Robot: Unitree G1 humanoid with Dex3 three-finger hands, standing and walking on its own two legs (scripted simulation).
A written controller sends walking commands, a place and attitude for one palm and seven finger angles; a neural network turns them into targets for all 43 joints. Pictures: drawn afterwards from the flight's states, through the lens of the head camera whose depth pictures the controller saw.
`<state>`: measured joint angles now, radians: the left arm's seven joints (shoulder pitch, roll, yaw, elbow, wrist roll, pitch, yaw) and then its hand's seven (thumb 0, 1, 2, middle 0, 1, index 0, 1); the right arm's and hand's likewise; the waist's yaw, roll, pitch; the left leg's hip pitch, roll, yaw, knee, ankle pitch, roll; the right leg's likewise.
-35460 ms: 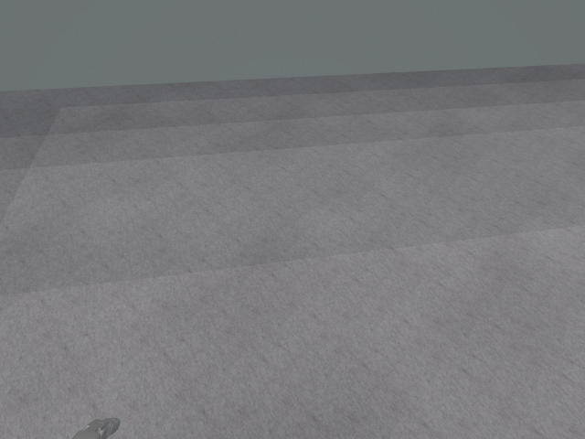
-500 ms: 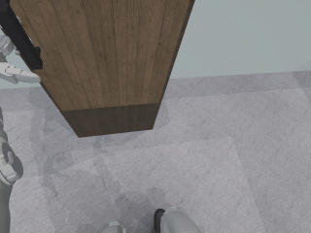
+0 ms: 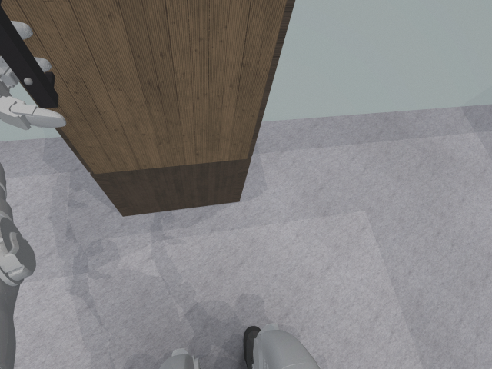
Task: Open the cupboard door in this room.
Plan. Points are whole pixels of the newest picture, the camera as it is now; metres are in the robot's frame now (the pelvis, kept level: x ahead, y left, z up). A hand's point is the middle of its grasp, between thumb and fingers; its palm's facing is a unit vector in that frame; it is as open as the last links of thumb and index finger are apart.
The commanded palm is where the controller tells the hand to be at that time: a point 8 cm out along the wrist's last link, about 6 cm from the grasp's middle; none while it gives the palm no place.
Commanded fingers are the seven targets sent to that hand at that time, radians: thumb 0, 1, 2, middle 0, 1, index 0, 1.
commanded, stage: close the thumb around the handle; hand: left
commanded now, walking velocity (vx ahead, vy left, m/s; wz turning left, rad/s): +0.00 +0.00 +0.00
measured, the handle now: (24, 52) +0.57 +0.27 +0.10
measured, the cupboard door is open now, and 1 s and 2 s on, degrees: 0 0 44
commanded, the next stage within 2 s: pull the door open along its arc in 0.78 s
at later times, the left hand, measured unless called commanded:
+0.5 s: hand (29, 81) +0.52 +0.26 +0.10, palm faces +0.05 -1.00 -0.03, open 9.2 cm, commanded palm +0.50 +0.29 +0.10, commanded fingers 0.00 0.73 0.83 -0.39 -1.33 -0.39 -1.33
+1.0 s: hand (39, 79) +0.52 +0.24 +0.10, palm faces +0.05 -1.00 -0.02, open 5.8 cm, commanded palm +0.49 +0.29 +0.10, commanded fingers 0.00 0.90 0.90 -0.40 -1.35 -0.40 -1.35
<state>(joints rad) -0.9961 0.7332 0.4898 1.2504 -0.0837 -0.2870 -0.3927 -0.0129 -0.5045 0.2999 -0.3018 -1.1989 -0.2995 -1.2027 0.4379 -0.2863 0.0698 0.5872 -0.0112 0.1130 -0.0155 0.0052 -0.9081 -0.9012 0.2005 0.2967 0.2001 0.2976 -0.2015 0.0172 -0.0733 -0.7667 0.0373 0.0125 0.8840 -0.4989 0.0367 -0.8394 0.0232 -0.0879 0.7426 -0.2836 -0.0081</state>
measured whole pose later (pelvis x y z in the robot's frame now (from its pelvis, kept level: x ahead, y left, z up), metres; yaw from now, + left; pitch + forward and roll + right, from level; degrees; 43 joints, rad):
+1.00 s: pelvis +0.00 +0.00 +0.00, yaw -1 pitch +22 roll -4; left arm -0.97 0.70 0.50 1.21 -0.08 -0.30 -0.35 -0.01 0.69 0.83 -0.37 -1.35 -0.36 -1.35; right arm 0.45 -0.29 0.06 0.57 -0.01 0.11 -0.01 0.01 -0.91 -0.90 0.20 0.30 0.20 0.30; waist -0.20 0.02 -0.08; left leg -0.77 0.04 0.03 0.88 -0.50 0.04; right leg -0.85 0.03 -0.07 0.74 -0.28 -0.01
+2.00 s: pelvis +0.00 -0.04 +0.02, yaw +3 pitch +4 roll +0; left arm 0.08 -0.10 -0.14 0.01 0.06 -0.06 0.55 0.01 0.64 0.77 -0.34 -1.33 -0.37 -1.34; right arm 0.15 -0.19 0.03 0.57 -0.07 0.07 -0.03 0.01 -0.91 -0.90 0.20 0.30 0.20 0.30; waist 0.01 0.04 -0.05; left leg -0.32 0.01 -0.01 0.67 -0.42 -0.02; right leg -0.45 0.01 -0.11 0.67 -0.30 -0.06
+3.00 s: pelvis -0.04 -0.02 +0.02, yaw +4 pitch +2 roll +0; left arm -0.08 0.11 -0.10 0.22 -0.01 -0.20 0.09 -0.01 -0.50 0.30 -0.22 -0.41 -0.12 -0.40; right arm 0.21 -0.20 0.06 0.60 -0.03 -0.02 -0.07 0.01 -0.91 -0.90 0.20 0.30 0.20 0.30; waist 0.04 0.02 -0.03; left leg -0.36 -0.03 0.00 0.71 -0.39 0.01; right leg -0.48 -0.03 -0.09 0.70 -0.26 -0.03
